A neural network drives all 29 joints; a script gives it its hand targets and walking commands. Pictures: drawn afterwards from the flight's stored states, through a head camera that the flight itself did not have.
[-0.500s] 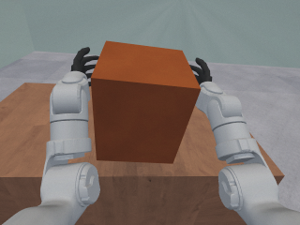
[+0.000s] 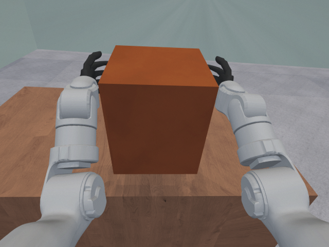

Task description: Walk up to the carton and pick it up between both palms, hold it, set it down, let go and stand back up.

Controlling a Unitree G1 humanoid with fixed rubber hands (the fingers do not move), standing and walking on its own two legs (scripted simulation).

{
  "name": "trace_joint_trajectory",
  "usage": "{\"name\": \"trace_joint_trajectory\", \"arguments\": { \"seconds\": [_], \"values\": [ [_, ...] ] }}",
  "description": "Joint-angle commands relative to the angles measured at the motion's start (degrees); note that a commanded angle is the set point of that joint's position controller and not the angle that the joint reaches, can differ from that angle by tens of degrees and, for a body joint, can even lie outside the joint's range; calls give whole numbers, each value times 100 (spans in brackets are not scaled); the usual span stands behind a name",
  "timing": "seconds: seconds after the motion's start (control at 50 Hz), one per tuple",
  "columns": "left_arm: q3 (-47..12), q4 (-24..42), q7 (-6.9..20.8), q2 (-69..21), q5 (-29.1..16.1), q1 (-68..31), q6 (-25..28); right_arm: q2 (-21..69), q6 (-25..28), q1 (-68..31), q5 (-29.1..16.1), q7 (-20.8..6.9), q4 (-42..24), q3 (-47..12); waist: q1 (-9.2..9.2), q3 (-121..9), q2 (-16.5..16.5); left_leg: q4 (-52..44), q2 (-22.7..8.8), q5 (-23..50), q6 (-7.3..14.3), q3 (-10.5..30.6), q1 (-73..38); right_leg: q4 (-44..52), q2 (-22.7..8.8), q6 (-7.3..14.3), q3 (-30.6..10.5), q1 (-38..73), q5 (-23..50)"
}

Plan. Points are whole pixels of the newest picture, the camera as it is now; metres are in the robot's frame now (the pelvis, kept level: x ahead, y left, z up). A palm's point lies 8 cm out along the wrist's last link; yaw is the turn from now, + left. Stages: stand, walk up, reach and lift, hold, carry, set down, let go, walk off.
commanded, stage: hold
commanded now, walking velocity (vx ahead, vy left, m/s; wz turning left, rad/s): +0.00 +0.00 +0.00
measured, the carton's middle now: (156, 110) +0.40 +0.01 +0.21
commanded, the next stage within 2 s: none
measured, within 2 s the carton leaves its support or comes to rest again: neither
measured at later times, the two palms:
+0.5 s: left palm (83, 83) +0.35 +0.17 +0.30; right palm (226, 86) +0.36 -0.13 +0.30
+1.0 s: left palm (86, 85) +0.36 +0.17 +0.29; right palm (227, 84) +0.36 -0.13 +0.31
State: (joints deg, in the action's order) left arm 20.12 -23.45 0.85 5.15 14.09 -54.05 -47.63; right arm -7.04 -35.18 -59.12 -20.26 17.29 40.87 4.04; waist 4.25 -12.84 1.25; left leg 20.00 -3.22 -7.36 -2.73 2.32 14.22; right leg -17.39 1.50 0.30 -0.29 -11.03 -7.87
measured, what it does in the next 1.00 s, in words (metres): stands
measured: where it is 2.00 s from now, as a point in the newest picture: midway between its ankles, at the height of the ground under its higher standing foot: outside the picture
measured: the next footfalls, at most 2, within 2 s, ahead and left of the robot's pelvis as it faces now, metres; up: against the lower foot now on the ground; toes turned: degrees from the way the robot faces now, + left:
none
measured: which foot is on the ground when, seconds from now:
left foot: down 0.00-1.00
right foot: down 0.00-1.00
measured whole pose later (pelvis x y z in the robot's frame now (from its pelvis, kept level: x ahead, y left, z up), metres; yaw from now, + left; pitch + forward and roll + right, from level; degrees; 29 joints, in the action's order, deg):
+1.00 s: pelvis +0.00 +0.00 +0.00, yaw +0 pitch +1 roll -1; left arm 19.3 -16.1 -0.2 2.9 13.9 -49.9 -50.5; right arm -8.8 -39.3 -57.8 -23.2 18.3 36.4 2.2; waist 4.2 -15.1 1.2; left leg 20.0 -3.2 -7.4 -2.8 2.4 14.1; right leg -17.0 1.5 0.3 -0.3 -10.7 -7.7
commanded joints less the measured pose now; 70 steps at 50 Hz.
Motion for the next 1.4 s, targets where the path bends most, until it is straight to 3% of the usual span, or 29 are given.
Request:
{"name": "trace_joint_trajectory", "arguments": {
  "seconds": [0.0, 0.06, 0.16, 0.28, 0.46, 0.56, 0.76, 0.86, 0.96, 1.04, 1.14, 1.22, 1.28, 1.38],
  "values": [
    [-2821, 1973, 610, -3667, -1244, -3385, 105, 3210, 2, -4313, -1581, -617, -2969, -2380, 308, -2777, -792, 419, 696, 2186, -182, -6, -1970, 3, 520, -276, 105, 2138, 2522],
    [-2882, 2573, 568, -3481, -1242, -3169, -14, 3100, -297, -3589, -1742, -529, -2960, -2487, 376, -2633, -795, 423, 718, 2269, -242, 39, -2050, -50, 528, -345, 117, 2209, 2782],
    [-2764, 2743, 748, -3119, -1041, -3192, -281, 2828, -667, -3041, -1620, -534, -2386, -2229, 498, -1704, -848, 209, 642, 1670, -302, 30, -1766, 31, 432, -345, 143, 1945, 2087],
    [-2719, 2153, 749, -3213, -1192, -4002, -183, 3028, -612, -3788, -1312, -717, -1826, -1760, 385, -1452, -906, -83, 548, 606, -242, -41, -1316, 205, 321, -219, 72, 1370, 923],
    [-2237, 459, 791, -3204, -965, -3762, -83, 3055, -300, -4456, -790, -906, -1320, -1343, 208, -1058, -515, -404, 552, -820, 87, -181, -630, 383, 196, -172, 10, 1068, -374],
    [-2197, 405, 799, -3265, -971, -3808, 4, 3160, -136, -4784, -858, -901, -1588, -1455, 159, -1319, -446, -286, 596, -428, 124, -201, -767, 351, 218, -193, -4, 1261, 7],
    [-2567, 1356, 673, -3385, -1124, -3617, -8, 3216, -158, -4502, -1294, -742, -2264, -1997, 254, -2041, -605, 78, 647, 867, -30, -115, -1307, 164, 330, -249, 11, 1763, 1382],
    [-2654, 1681, 656, -3387, -1147, -3505, -74, 3123, -279, -4250, -1449, -669, -2369, -2081, 302, -2017, -692, 157, 646, 1204, -126, -69, -1461, 134, 379, -261, 26, 1809, 1668],
    [-2722, 1829, 640, -3414, -1183, -3724, -96, 3054, -358, -4271, -1492, -672, -2236, -1988, 324, -1930, -824, 161, 615, 1240, -191, -41, -1536, 172, 400, -230, 44, 1643, 1451],
    [-2563, 1458, 649, -3440, -1125, -3943, -71, 3053, -363, -4380, -1305, -757, -1776, -1729, 268, -1518, -784, 7, 559, 629, -146, -56, -1279, 255, 360, -203, 41, 1368, 775],
    [-2272, 634, 708, -3413, -974, -4119, -44, 2968, -297, -4670, -999, -905, -1141, -1321, 196, -968, -715, -282, 506, -445, -23, -106, -809, 400, 270, -140, -3, 1003, -283],
    [-2052, -33, 779, -3400, -839, -3963, -23, 2942, -155, -4882, -754, -977, -1025, -1122, 160, -766, -557, -404, 505, -979, 101, -149, -537, 462, 227, -115, -16, 947, -759],
    [-2054, -200, 787, -3428, -875, -3950, 36, 2989, -32, -5111, -726, -999, -1216, -1120, 157, -912, -527, -400, 532, -995, 145, -174, -506, 441, 210, -116, -32, 1004, -697],
    [-2380, 432, 644, -3662, -1095, -3911, 163, 3275, 121, -5294, -1016, -935, -2019, -1615, 118, -1846, -497, -117, 585, 76, 114, -153, -978, 317, 298, -162, -40, 1409, 356]
  ]
}}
